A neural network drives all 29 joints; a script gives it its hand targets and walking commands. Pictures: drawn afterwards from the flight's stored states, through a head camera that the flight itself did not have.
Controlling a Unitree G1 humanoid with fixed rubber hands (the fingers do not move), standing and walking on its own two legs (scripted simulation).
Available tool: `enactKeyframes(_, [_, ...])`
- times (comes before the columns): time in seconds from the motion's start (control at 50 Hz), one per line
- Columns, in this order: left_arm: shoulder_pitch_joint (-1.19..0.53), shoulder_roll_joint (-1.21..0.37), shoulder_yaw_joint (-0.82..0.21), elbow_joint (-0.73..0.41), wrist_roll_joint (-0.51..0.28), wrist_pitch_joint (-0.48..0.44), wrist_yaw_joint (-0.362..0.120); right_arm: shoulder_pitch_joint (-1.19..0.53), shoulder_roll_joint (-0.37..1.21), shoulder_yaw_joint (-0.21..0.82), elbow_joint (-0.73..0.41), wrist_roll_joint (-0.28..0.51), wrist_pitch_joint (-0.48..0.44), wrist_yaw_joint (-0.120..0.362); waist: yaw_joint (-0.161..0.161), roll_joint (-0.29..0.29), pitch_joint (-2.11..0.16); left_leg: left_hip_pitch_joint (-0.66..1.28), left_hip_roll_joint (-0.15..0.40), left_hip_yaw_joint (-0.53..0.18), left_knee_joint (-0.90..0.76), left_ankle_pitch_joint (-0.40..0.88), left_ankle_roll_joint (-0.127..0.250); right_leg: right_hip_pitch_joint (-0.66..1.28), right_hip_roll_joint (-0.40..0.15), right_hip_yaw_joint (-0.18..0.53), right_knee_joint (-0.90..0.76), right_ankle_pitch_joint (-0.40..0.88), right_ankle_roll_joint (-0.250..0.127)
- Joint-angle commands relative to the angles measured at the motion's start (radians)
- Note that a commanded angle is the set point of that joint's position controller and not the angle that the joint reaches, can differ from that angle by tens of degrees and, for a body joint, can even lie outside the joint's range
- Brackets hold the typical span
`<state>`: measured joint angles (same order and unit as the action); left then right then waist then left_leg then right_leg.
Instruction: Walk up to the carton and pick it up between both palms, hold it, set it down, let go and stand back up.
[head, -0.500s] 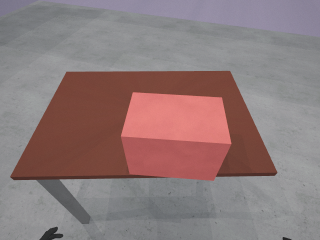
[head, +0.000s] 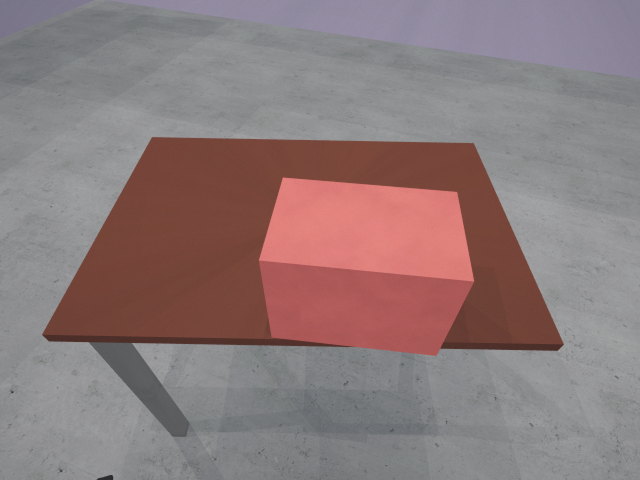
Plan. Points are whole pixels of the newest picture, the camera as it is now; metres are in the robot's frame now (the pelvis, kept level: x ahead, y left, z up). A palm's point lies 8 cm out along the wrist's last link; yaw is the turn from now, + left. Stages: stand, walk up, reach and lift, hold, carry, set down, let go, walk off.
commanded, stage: walk up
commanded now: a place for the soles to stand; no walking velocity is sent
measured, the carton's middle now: (360, 267) +0.44 -0.04 -0.01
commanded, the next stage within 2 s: reach and lift in 0.44 s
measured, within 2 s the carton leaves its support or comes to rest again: neither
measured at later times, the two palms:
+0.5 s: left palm out of the picture +0.07 +0.32 -0.11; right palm out of the picture +0.12 -0.31 -0.10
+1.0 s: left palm (109, 471) +0.16 +0.28 -0.08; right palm out of the picture +0.12 -0.30 -0.06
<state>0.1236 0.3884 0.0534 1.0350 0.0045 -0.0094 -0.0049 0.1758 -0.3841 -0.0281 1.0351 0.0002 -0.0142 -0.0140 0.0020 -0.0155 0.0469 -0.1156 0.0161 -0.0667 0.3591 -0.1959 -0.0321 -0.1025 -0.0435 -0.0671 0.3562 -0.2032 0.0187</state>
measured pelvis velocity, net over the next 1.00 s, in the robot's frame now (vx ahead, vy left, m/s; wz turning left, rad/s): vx -0.02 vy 0.00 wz -0.06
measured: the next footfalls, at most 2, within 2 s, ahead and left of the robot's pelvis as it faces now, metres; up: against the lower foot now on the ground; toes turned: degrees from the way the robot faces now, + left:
none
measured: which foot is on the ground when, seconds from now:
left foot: down 0.00-1.00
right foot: down 0.00-1.00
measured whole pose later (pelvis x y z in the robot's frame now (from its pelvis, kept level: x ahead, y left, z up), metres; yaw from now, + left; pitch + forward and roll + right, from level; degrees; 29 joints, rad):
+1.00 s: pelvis -0.02 +0.00 -0.01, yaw -4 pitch -7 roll +0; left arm 0.12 0.33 0.11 0.42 -0.01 0.43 0.02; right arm 0.12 -0.34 -0.09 0.75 0.02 -0.10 0.08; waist 0.03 -0.06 0.10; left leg -0.12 0.05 0.02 0.49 -0.25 -0.04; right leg -0.14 -0.02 0.00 0.48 -0.23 0.02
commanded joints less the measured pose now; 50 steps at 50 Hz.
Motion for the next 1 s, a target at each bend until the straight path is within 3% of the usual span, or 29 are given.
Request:
enactKeyframes(0.0, [-0.030,0.183,0.038,-0.064,-0.002,-0.015,0.007,-0.023,-0.200,-0.043,-0.054,-0.007,-0.014,-0.012,0.009,0.042,-0.005,-0.062,0.082,-0.069,-0.052,0.116,0.051,0.015,-0.095,0.090,-0.072,-0.003,-0.054])
enactKeyframes(0.1, [0.006,0.175,0.036,-0.054,-0.004,-0.009,0.009,-0.048,-0.192,-0.035,-0.070,0.013,-0.020,-0.012,0.014,-0.002,-0.031,-0.048,0.090,-0.078,-0.029,0.199,0.054,0.047,-0.091,0.065,-0.059,0.100,-0.032])
enactKeyframes(0.14, [-0.015,0.166,0.032,-0.052,-0.007,-0.009,0.010,-0.038,-0.184,-0.038,-0.059,0.005,-0.014,-0.014,0.012,0.057,-0.016,-0.067,0.084,-0.080,-0.054,0.147,0.057,0.056,-0.100,0.070,-0.041,0.079,-0.036])
enactKeyframes(0.16, [-0.007,0.167,0.031,-0.051,0.001,-0.011,0.008,-0.026,-0.203,-0.037,-0.066,0.006,-0.012,-0.013,0.012,0.000,-0.053,-0.070,0.093,-0.091,-0.048,0.158,0.055,0.084,-0.096,0.056,-0.039,0.064,-0.041])
enactKeyframes(0.22, [-0.012,0.170,0.037,-0.064,-0.003,-0.011,0.007,-0.012,-0.206,-0.040,-0.070,-0.002,-0.022,-0.016,0.008,0.029,-0.053,-0.034,0.102,-0.102,-0.053,0.208,0.066,0.060,-0.093,0.046,-0.013,0.114,-0.035])
enactKeyframes(0.24, [-0.001,0.161,0.037,-0.060,-0.004,-0.010,0.009,-0.026,-0.203,-0.040,-0.080,-0.009,-0.019,-0.018,0.025,0.049,-0.076,-0.040,0.104,-0.108,-0.020,0.242,0.061,0.077,-0.093,0.051,-0.033,0.102,-0.035])
enactKeyframes(0.3, [0.010,0.171,0.034,-0.058,0.000,-0.016,0.011,-0.031,-0.191,-0.034,-0.077,0.003,-0.015,-0.018,0.017,-0.028,-0.079,-0.008,0.082,-0.072,-0.014,0.253,0.053,0.082,-0.109,0.060,-0.037,0.188,-0.046])
enactKeyframes(0.36, [-0.003,0.162,0.033,-0.049,-0.005,-0.013,0.013,-0.052,-0.195,-0.034,-0.073,-0.006,-0.012,-0.021,0.025,0.033,-0.028,-0.084,0.075,-0.093,-0.019,0.217,0.056,0.085,-0.105,0.053,-0.031,0.150,-0.040])
enactKeyframes(0.4, [0.000,0.194,0.041,-0.051,0.002,-0.013,0.009,-0.036,-0.194,-0.036,-0.056,-0.006,-0.007,-0.018,0.012,-0.036,-0.029,-0.015,0.078,-0.064,-0.006,0.208,0.047,0.030,-0.116,0.074,-0.060,0.126,-0.061])
enactKeyframes(0.42, [-0.007,0.156,0.034,-0.056,-0.001,-0.015,0.008,-0.059,-0.204,-0.042,-0.067,0.002,-0.006,-0.018,0.001,0.013,0.019,-0.032,0.071,-0.053,-0.010,0.216,0.048,-0.003,-0.105,0.057,-0.050,0.131,-0.056])
enactKeyframes(0.44, [-0.446,0.186,-0.005,-0.468,-0.044,0.159,0.017,-0.462,0.028,-0.109,-0.044,-0.124,-0.164,0.023,-0.013,0.014,0.018,-0.244,0.011,0.140,0.121,-0.156,-0.062,-0.123,0.035,0.010,0.124,-0.142,-0.031])
enactKeyframes(0.46, [-0.350,0.173,-0.007,-0.481,-0.037,0.267,0.031,-0.339,-0.076,-0.163,-0.059,-0.129,-0.160,0.053,-0.049,0.016,0.072,-0.282,0.037,0.130,0.147,-0.211,-0.032,-0.095,0.027,0.012,0.151,-0.178,-0.047])
enactKeyframes(0.48, [-0.337,0.178,0.004,-0.493,-0.036,0.317,0.029,-0.321,-0.102,-0.170,-0.066,-0.128,-0.134,0.063,-0.019,0.000,0.058,-0.290,0.042,0.148,0.154,-0.228,-0.023,-0.064,0.033,0.015,0.155,-0.188,-0.046])
enactKeyframes(0.5, [-0.337,0.154,0.022,-0.533,-0.028,0.362,0.035,-0.322,-0.113,-0.171,-0.039,-0.121,-0.134,0.068,-0.027,0.034,0.006,-0.310,0.030,0.144,0.170,-0.183,-0.030,-0.061,0.012,0.031,0.167,-0.126,-0.044])
enactKeyframes(0.52, [-0.303,0.159,0.011,-0.554,0.005,0.391,0.028,-0.265,-0.126,-0.178,-0.033,-0.099,-0.131,0.071,-0.042,0.010,-0.025,-0.204,0.032,0.140,0.182,-0.118,-0.030,-0.092,0.022,0.004,0.170,-0.074,-0.031])
enactKeyframes(0.54, [-0.277,0.163,0.024,-0.603,0.019,0.414,0.019,-0.263,-0.157,-0.187,-0.066,-0.078,-0.147,0.072,-0.032,0.024,-0.078,-0.184,0.017,0.139,0.199,-0.032,-0.032,-0.070,0.024,-0.010,0.195,0.039,-0.024])
enactKeyframes(0.56, [-0.227,0.162,0.041,-0.611,0.044,0.444,0.021,-0.201,-0.163,-0.161,-0.021,-0.051,-0.150,0.068,-0.051,0.027,-0.163,-0.106,0.014,0.145,0.239,0.115,-0.043,-0.054,0.027,-0.008,0.203,0.188,-0.013])
enactKeyframes(0.58, [-0.197,0.152,0.059,-0.633,0.074,0.459,0.020,-0.208,-0.171,-0.171,-0.024,-0.053,-0.163,0.062,-0.038,0.051,-0.185,-0.058,0.000,0.145,0.262,0.202,-0.047,-0.070,0.035,-0.026,0.211,0.248,-0.005])
enactKeyframes(0.64, [0.013,0.110,0.136,-0.607,0.098,0.470,-0.008,-0.128,-0.210,-0.115,-0.071,0.012,-0.179,0.046,-0.006,0.013,-0.264,0.054,-0.013,0.116,0.253,0.461,-0.068,0.086,0.051,-0.034,0.185,0.501,0.013])
enactKeyframes(0.68, [0.015,0.135,0.185,-0.616,0.108,0.453,-0.012,-0.125,-0.211,-0.082,-0.125,0.038,-0.200,0.033,0.043,0.007,-0.268,0.011,-0.048,0.145,0.214,0.397,-0.061,0.152,0.043,-0.003,0.168,0.587,0.014])
enactKeyframes(0.7, [-0.009,0.119,0.168,-0.625,0.084,0.446,-0.011,-0.146,-0.203,-0.079,-0.159,0.040,-0.204,0.035,0.041,-0.031,-0.222,-0.036,-0.047,0.148,0.184,0.321,-0.043,0.172,0.031,0.012,0.148,0.537,0.009])
enactKeyframes(0.72, [-0.020,0.123,0.190,-0.597,0.105,0.438,-0.008,-0.152,-0.184,-0.054,-0.184,0.037,-0.208,0.033,0.080,-0.045,-0.191,-0.055,-0.063,0.172,0.172,0.267,-0.034,0.152,0.033,0.033,0.131,0.520,0.017])
enactKeyframes(0.78, [-0.089,0.098,0.142,-0.635,0.059,0.435,-0.003,-0.197,-0.140,-0.042,-0.264,0.029,-0.175,0.054,0.056,-0.073,-0.040,-0.067,-0.052,0.183,0.098,0.090,-0.006,0.013,0.057,0.014,0.053,0.168,0.017])
enactKeyframes(0.8, [-0.086,0.066,0.124,-0.663,0.051,0.426,0.004,-0.190,-0.136,-0.046,-0.305,0.028,-0.171,0.061,0.070,-0.044,-0.032,-0.063,-0.035,0.189,0.081,0.062,-0.011,-0.004,0.066,0.027,0.036,0.098,0.001])
enactKeyframes(0.82, [-0.157,0.073,0.097,-0.681,0.031,0.420,0.009,-0.227,-0.103,-0.063,-0.303,0.011,-0.161,0.069,0.043,-0.020,0.037,-0.089,-0.035,0.187,0.061,-0.005,-0.006,-0.056,0.059,0.016,0.019,0.007,0.000])
enactKeyframes(0.84, [-0.147,0.055,0.095,-0.717,0.007,0.418,0.019,-0.205,-0.103,-0.062,-0.350,0.018,-0.145,0.086,0.041,-0.010,0.009,-0.078,-0.033,0.174,0.039,-0.008,-0.009,-0.030,0.058,0.015,0.017,-0.007,-0.013])
enactKeyframes(0.86, [-0.150,0.066,0.081,-0.721,-0.011,0.416,0.016,-0.213,-0.109,-0.076,-0.379,0.023,-0.130,0.086,0.045,-0.051,0.033,-0.106,-0.034,0.184,0.039,-0.051,-0.004,-0.037,0.062,0.017,0.022,-0.026,-0.003])
enactKeyframes(0.9, [-0.176,0.035,0.078,-0.761,-0.026,0.402,0.027,-0.190,-0.073,-0.091,-0.403,0.027,-0.099,0.098,0.021,0.033,0.033,-0.099,-0.025,0.178,0.004,-0.154,-0.008,-0.049,0.063,0.016,0.007,-0.123,-0.024])
enactKeyframes(0.98, [-0.154,0.010,0.061,-0.752,-0.036,0.407,0.039,-0.183,-0.094,-0.125,-0.440,0.000,-0.055,0.113,0.009,0.065,0.025,-0.120,-0.016,0.160,-0.019,-0.233,-0.011,-0.042,0.058,0.013,0.008,-0.190,-0.042])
